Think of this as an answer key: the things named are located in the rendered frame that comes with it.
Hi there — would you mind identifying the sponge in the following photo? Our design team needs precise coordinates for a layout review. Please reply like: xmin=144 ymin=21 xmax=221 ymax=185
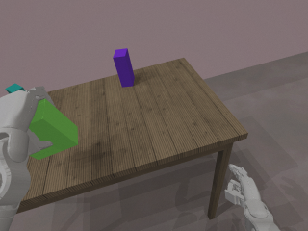
xmin=29 ymin=99 xmax=78 ymax=160

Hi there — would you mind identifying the right robot hand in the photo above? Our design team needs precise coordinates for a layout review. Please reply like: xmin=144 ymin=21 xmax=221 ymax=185
xmin=224 ymin=164 xmax=262 ymax=207

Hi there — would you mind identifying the robot left forearm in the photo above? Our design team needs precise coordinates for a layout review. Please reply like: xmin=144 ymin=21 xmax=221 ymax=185
xmin=0 ymin=128 xmax=31 ymax=231

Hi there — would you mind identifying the table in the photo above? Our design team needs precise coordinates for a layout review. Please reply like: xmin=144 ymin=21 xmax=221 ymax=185
xmin=16 ymin=58 xmax=248 ymax=220

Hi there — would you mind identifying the robot right forearm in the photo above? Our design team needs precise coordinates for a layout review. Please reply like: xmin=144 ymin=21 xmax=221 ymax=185
xmin=244 ymin=199 xmax=280 ymax=231

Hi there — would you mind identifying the left robot hand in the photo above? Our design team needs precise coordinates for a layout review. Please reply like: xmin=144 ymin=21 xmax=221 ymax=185
xmin=0 ymin=86 xmax=55 ymax=156

